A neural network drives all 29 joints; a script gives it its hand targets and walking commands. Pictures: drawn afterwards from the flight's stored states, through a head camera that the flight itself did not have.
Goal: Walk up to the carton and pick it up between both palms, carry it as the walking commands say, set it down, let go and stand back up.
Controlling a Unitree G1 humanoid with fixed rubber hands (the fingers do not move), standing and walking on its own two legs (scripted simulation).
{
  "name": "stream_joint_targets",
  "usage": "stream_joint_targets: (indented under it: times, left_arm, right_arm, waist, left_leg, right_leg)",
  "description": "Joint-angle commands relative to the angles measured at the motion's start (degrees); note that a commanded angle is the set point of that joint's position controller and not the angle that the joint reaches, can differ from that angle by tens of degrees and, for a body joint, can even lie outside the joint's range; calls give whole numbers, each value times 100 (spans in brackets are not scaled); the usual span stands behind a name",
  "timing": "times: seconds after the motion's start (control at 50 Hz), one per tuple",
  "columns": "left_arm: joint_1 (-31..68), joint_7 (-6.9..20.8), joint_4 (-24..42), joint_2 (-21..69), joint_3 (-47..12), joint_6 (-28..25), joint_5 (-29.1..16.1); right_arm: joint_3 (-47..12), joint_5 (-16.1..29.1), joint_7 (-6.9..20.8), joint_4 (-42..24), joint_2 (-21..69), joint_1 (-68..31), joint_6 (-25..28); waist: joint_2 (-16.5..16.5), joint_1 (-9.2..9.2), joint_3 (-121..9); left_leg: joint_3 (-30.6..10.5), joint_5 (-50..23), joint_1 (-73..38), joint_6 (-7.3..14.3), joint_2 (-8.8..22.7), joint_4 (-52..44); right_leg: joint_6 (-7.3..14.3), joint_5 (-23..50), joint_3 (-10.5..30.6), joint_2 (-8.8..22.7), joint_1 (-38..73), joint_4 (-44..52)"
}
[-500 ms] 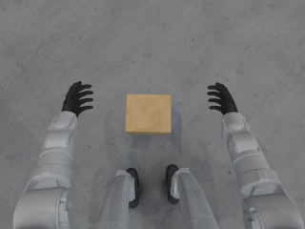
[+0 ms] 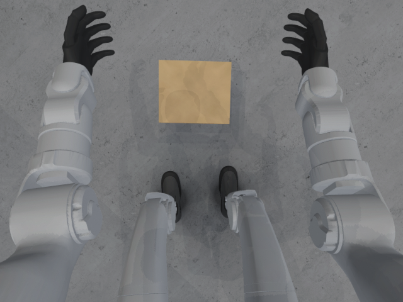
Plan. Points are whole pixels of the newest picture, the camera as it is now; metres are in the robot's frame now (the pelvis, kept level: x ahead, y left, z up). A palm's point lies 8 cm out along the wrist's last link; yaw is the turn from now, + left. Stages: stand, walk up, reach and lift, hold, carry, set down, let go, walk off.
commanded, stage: reach and lift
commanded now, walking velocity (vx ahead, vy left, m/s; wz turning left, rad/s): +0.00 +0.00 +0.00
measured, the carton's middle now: (194, 95) +0.49 +0.02 -0.60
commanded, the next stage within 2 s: none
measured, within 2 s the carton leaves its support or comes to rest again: neither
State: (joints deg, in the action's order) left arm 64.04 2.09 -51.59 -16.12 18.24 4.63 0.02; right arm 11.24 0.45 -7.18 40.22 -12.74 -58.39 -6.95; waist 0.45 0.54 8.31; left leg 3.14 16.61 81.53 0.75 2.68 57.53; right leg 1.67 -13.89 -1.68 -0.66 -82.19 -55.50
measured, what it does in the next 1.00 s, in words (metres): lowers itself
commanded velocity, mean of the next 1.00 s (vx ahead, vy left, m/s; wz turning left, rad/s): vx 0.00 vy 0.00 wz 0.00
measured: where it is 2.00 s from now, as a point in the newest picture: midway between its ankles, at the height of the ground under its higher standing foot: (200, 203)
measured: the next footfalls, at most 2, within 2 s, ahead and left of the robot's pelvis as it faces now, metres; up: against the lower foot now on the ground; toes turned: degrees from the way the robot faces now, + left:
none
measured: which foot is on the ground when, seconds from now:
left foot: down 0.00-1.00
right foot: down 0.00-1.00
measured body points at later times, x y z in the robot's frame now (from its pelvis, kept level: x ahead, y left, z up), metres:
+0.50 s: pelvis -0.07 +0.00 -0.15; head +0.31 +0.00 +0.09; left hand +0.51 +0.20 -0.29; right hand +0.50 -0.16 -0.30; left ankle +0.07 +0.12 -0.64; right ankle +0.08 -0.11 -0.64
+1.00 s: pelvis -0.06 +0.00 -0.25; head +0.32 +0.01 -0.03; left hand +0.51 +0.21 -0.43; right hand +0.50 -0.16 -0.43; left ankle +0.07 +0.12 -0.64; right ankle +0.08 -0.11 -0.64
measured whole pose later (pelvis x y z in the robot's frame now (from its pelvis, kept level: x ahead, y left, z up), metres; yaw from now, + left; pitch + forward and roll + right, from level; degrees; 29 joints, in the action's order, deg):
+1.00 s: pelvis -0.06 +0.00 -0.25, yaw +1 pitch +31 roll +0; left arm 87.3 -5.0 -60.2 -24.5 8.3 8.6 -10.1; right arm 11.0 9.0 -11.9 52.5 -17.5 -82.7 -8.1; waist -0.2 -0.9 30.0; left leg 2.3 30.9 117.7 2.1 2.7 117.2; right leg 1.6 -28.4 -1.7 1.5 -118.6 -115.6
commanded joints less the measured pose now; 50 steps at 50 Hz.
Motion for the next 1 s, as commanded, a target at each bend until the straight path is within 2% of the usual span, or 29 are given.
stream_joint_targets:
  times: [0.0, 0.04, 0.1, 0.18, 0.24, 0.26, 0.28, 0.3, 0.36, 0.38, 0.4, 0.44, 0.46, 0.48, 0.5, 0.54, 0.56, 0.6, 0.62, 0.64, 0.72, 0.74, 0.8, 0.82, 0.88, 0.9, 0.92, 0.96, 0.98]
  left_arm:
    - [1792, -46, 1018, -1672, 220, -310, -300]
    - [1903, -75, 865, -1720, 213, -301, -319]
    - [2290, -181, 929, -1806, 82, -173, -499]
    - [2992, -341, 722, -1903, -229, 41, -666]
    - [3589, -492, 1019, -2056, -399, 242, -859]
    - [3585, -522, 540, -2091, -495, 356, -885]
    - [3856, -560, 880, -2232, -484, 386, -996]
    - [3944, -580, 650, -2204, -604, 442, -995]
    - [3990, -670, 500, -2288, -699, 574, -1031]
    - [4037, -667, 209, -2263, -771, 635, -1011]
    - [4073, -692, 428, -2426, -650, 659, -1004]
    - [4022, -651, -43, -2286, -778, 700, -1009]
    - [4340, -676, 253, -2384, -777, 696, -1066]
    - [4207, -667, -45, -2417, -780, 707, -992]
    - [4407, -696, 341, -2497, -832, 697, -1036]
    - [4505, -712, 81, -2429, -928, 700, -1114]
    - [4581, -729, 403, -2502, -899, 675, -1135]
    - [4503, -749, 142, -2600, -928, 665, -1195]
    - [4562, -751, 399, -2604, -948, 672, -1256]
    - [4533, -748, -32, -2567, -974, 647, -1213]
    - [4452, -717, 92, -2397, -1105, 552, -1295]
    - [4385, -701, -354, -2354, -1112, 509, -1286]
    - [4295, -720, -184, -2406, -1032, 344, -1282]
    - [4301, -725, -610, -2407, -1039, 287, -1241]
    - [4309, -717, -309, -2380, -1060, 156, -1279]
    - [4274, -735, -245, -2341, -1158, 135, -1358]
    - [4315, -733, -636, -2394, -1180, 107, -1352]
    - [4278, -761, -175, -2366, -1176, 17, -1414]
    - [4111, -735, -839, -2255, -1269, 20, -1404]
  right_arm:
    - [768, 432, -72, -776, -443, -1844, 202]
    - [612, 554, -85, -655, -412, -2055, 171]
    - [492, 645, -197, -1019, -642, -2548, 110]
    - [562, 731, -365, -658, -1084, -3093, -45]
    - [303, 949, -505, -908, -1248, -3546, -213]
    - [322, 988, -523, -523, -1273, -3605, -296]
    - [255, 973, -597, -877, -1370, -3764, -331]
    - [306, 901, -625, -609, -1427, -3874, -370]
    - [19, 1143, -654, -620, -1369, -4142, -492]
    - [67, 1090, -681, -262, -1401, -4154, -531]
    - [43, 1109, -694, -587, -1521, -4268, -553]
    - [-66, 1074, -674, 131, -1410, -4169, -595]
    - [-46, 1122, -695, -161, -1533, -4448, -607]
    - [-132, 1137, -677, 306, -1469, -4290, -625]
    - [-194, 1244, -688, -122, -1453, -4534, -611]
    - [-168, 1239, -682, 362, -1563, -4517, -580]
    - [-187, 1293, -690, -37, -1640, -4655, -555]
    - [-325, 1337, -689, 366, -1575, -4481, -545]
    - [-318, 1330, -706, 29, -1666, -4661, -546]
    - [-253, 1284, -699, 513, -1594, -4490, -513]
    - [-387, 1376, -601, 345, -1611, -4614, -344]
    - [-368, 1321, -565, 893, -1626, -4465, -287]
    - [-484, 1389, -538, 489, -1610, -4624, -135]
    - [-495, 1384, -489, 1012, -1564, -4488, -100]
    - [-526, 1414, -432, 913, -1556, -4443, 28]
    - [-464, 1368, -454, 863, -1576, -4336, 59]
    - [-457, 1321, -440, 1300, -1630, -4353, 81]
    - [-564, 1489, -415, 841, -1590, -4384, 158]
    - [-612, 1523, -384, 1385, -1491, -4277, 197]
  waist:
    - [-519, -116, -8561]
    - [-426, 135, -8354]
    - [-537, 8, -9255]
    - [-200, -214, -9287]
    - [-183, -153, -10211]
    - [-156, -202, -9868]
    - [-197, -292, -9989]
    - [-218, -313, -9480]
    - [-303, -73, -9493]
    - [-278, -117, -9049]
    - [-398, -66, -9486]
    - [-419, -92, -8518]
    - [-475, -131, -8837]
    - [-379, -75, -8637]
    - [-367, -71, -9163]
    - [-296, -135, -8549]
    - [-381, -112, -8890]
    - [-359, -123, -8520]
    - [-429, -135, -8971]
    - [-447, -222, -8130]
    - [-355, -234, -8246]
    - [-363, -205, -7630]
    - [-466, -61, -7970]
    - [-397, -39, -7285]
    - [-421, -111, -7504]
    - [-460, -254, -7719]
    - [-370, -252, -6977]
    - [-364, -160, -7604]
    - [-331, -110, -6839]
  left_leg:
    - [-283, -2338, -1341, 34, -635, 726]
    - [-232, -2026, -1060, 25, -650, 871]
    - [-189, -1709, -1131, -1, -696, 1304]
    - [-237, -797, -1309, -61, -681, 1837]
    - [-206, -689, -1670, -100, -685, 2383]
    - [-266, -298, -1589, -76, -654, 2548]
    - [-131, -388, -1472, -96, -687, 2713]
    - [-192, -152, -1108, -103, -655, 2800]
    - [-179, 180, -930, -6, -602, 3150]
    - [-186, 409, -549, -17, -589, 3218]
    - [-127, 323, -686, -18, -612, 3339]
    - [-147, 718, -24, 7, -578, 3472]
    - [-156, 650, -7, 8, -559, 3625]
    - [-117, 825, 177, 12, -563, 3736]
    - [-152, 523, -210, 30, -544, 3835]
    - [-125, 718, 281, 26, -511, 4055]
    - [-146, 570, 94, 36, -529, 4158]
    - [-122, 621, 286, 47, -497, 4377]
    - [-158, 439, 118, 45, -513, 4421]
    - [-163, 752, 589, 67, -465, 4489]
    - [-243, 362, 391, 28, -452, 4729]
    - [-235, 624, 809, 34, -430, 4861]
    - [-247, 174, 766, 42, -465, 5079]
    - [-262, 467, 1058, 41, -413, 5172]
    - [-240, 321, 1124, 27, -418, 5381]
    - [-245, 60, 1014, -12, -443, 5450]
    - [-295, 329, 1294, 1, -386, 5498]
    - [-282, 33, 1078, 9, -423, 5659]
    - [-324, 235, 1494, 9, -365, 5670]
  right_leg:
    - [-225, 3896, 751, -182, 4699, -1108]
    - [-212, 3482, 807, -164, 4412, -1264]
    - [-243, 3213, 735, -181, 4827, -1650]
    - [-219, 1712, 520, -264, 3920, -2161]
    - [-204, 1373, 475, -285, 3895, -2644]
    - [-185, 785, 385, -302, 3471, -2825]
    - [-208, 1021, 410, -288, 3683, -2872]
    - [-180, 780, 374, -304, 3264, -3052]
    - [-198, 256, 417, -273, 2780, -3408]
    - [-205, -2, 389, -261, 2485, -3515]
    - [-206, 99, 445, -261, 2838, -3536]
    - [-210, -323, 409, -224, 2097, -3705]
    - [-212, -268, 450, -228, 2255, -3822]
    - [-209, -485, 445, -218, 2042, -3940]
    - [-228, -145, 368, -218, 2179, -4100]
    - [-183, -421, 392, -201, 1680, -4262]
    - [-205, -237, 398, -185, 1854, -4343]
    - [-201, -318, 379, -171, 1546, -4502]
    - [-225, -125, 350, -170, 1762, -4621]
    - [-213, -460, 333, -161, 1259, -4671]
    - [-214, -11, 224, -163, 1098, -4977]
    - [-191, -318, 265, -145, 728, -5042]
    - [-247, 190, 321, -147, 902, -5291]
    - [-237, -128, 330, -142, 522, -5331]
    - [-238, 177, 306, -155, 636, -5526]
    - [-268, 476, 245, -168, 762, -5598]
    - [-262, 96, 257, -127, 243, -5645]
    - [-250, 486, 324, -121, 637, -5803]
    - [-257, 265, 295, -119, 164, -5869]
